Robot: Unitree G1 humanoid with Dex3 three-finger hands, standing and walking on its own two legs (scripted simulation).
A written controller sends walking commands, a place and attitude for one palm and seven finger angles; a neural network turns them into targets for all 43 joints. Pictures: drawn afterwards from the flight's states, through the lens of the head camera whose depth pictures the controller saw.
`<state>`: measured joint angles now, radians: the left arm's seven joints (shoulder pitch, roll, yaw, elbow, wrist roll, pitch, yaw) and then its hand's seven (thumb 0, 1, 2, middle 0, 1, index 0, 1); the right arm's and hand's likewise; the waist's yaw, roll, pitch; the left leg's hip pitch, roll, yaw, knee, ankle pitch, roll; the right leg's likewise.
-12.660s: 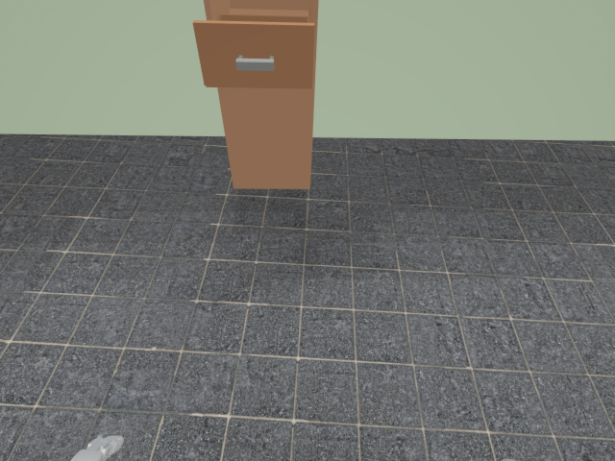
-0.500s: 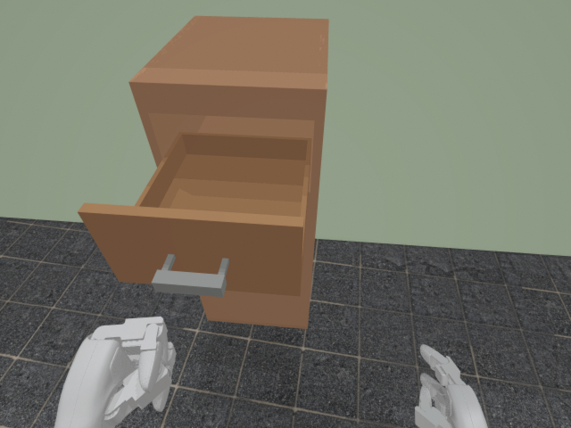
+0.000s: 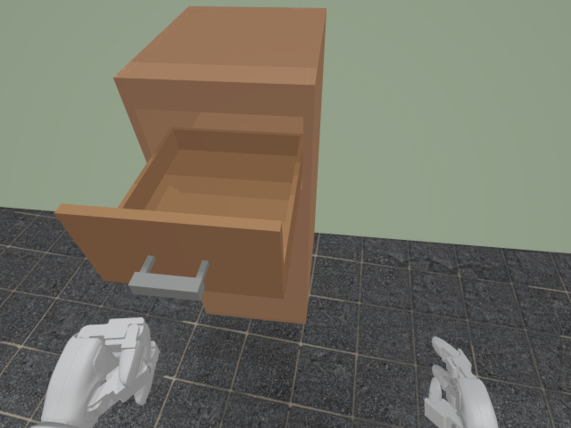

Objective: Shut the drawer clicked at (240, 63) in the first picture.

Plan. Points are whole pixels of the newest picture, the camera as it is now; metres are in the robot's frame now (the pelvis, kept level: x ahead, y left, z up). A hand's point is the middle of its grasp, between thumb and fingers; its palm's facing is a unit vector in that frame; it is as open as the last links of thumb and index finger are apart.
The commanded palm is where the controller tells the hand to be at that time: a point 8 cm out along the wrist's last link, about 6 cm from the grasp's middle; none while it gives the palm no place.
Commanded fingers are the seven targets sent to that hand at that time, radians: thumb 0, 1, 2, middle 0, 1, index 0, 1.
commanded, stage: bring the fist close to the handle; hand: left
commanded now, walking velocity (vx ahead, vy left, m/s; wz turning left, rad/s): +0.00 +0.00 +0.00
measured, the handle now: (172, 274) +0.33 +0.21 +0.03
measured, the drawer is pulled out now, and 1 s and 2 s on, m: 0.29 0.29 0.23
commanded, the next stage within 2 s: push the drawer shut in 1.08 s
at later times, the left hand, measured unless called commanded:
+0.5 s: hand (168, 354) +0.20 +0.17 +0.05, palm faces -0.05 -1.00 -0.04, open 3.3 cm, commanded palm +0.18 +0.23 +0.05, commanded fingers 0.00 0.90 0.90 -1.40 -1.60 -1.40 -1.60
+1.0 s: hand (173, 349) +0.21 +0.17 +0.04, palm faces -0.03 -1.00 -0.03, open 3.3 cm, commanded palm +0.19 +0.22 +0.03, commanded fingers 0.00 0.90 0.90 -1.40 -1.60 -1.40 -1.60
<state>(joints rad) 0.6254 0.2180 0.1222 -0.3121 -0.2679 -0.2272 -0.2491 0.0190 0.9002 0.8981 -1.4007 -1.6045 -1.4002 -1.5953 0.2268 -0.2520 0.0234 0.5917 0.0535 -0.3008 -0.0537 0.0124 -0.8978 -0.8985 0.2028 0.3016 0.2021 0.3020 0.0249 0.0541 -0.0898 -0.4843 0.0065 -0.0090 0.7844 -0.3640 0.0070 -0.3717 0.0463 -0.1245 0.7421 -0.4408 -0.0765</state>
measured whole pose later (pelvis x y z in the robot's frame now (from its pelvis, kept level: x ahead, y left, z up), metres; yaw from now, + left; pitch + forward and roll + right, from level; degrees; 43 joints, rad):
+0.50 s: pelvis +0.00 +0.02 -0.02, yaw -1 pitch +9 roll -1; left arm 0.49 0.19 0.07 -0.14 -0.22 -0.35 -0.19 0.02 0.90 0.90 -1.40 -1.60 -1.40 -1.60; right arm 0.23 -0.24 0.02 0.57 0.03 -0.23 -0.04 0.01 -0.90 -0.90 0.20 0.30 0.20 0.30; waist -0.01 0.03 -0.09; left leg -0.65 0.00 0.02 0.90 -0.40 0.03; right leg -0.55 0.03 -0.10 0.88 -0.49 -0.06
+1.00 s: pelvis +0.00 +0.04 -0.03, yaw -2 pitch +12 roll -2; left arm 0.48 0.17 0.01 -0.17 -0.18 -0.34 -0.08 0.02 0.90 0.90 -1.40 -1.60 -1.40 -1.60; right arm 0.25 -0.24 0.03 0.49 0.03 -0.12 -0.01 0.01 -0.90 -0.90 0.20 0.30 0.20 0.30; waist -0.02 0.05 -0.13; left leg -0.76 0.00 0.04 1.01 -0.45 0.06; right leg -0.65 0.02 -0.09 0.97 -0.52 -0.03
